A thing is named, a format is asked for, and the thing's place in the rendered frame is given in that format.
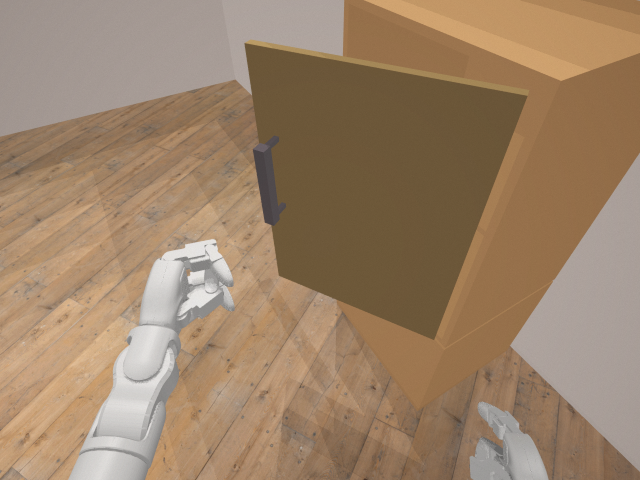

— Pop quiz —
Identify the handle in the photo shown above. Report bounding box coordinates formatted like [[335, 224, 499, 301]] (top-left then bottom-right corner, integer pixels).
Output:
[[253, 136, 286, 226]]

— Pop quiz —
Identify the left robot forearm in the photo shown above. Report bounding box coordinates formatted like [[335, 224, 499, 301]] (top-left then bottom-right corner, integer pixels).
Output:
[[68, 324, 181, 480]]

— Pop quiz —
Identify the robot left hand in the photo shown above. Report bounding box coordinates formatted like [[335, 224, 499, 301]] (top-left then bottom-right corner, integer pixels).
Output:
[[139, 239, 235, 336]]

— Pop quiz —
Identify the cupboard door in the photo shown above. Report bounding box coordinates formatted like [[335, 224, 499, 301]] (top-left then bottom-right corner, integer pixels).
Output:
[[244, 40, 529, 340]]

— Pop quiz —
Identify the robot right hand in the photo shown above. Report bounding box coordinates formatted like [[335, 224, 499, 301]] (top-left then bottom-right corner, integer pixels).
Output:
[[470, 402, 549, 480]]

